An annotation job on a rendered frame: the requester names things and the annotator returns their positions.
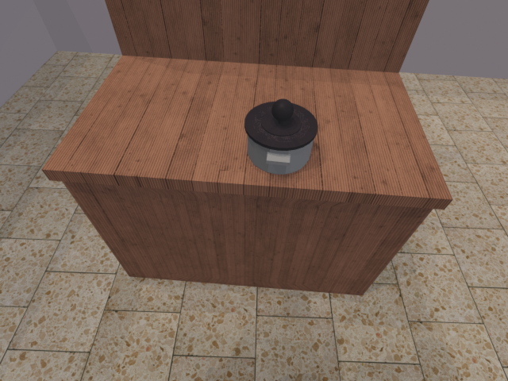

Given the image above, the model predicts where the table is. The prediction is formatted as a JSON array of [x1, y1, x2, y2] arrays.
[[41, 0, 453, 295]]

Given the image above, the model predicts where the lid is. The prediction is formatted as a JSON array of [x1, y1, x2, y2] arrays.
[[244, 102, 318, 151]]

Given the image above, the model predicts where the knob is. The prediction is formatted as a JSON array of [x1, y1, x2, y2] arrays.
[[271, 98, 294, 121]]

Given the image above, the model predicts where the pot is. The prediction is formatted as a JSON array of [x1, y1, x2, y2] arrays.
[[248, 136, 314, 175]]

